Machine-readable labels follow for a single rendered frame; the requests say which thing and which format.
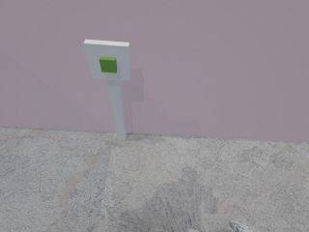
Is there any button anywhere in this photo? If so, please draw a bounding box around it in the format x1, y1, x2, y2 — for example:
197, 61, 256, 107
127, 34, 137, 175
99, 56, 117, 73

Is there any right robot hand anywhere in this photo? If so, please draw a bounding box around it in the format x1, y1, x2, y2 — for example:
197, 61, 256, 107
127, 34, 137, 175
229, 220, 253, 232

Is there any panel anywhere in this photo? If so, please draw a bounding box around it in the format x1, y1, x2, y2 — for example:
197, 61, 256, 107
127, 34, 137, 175
83, 39, 131, 141

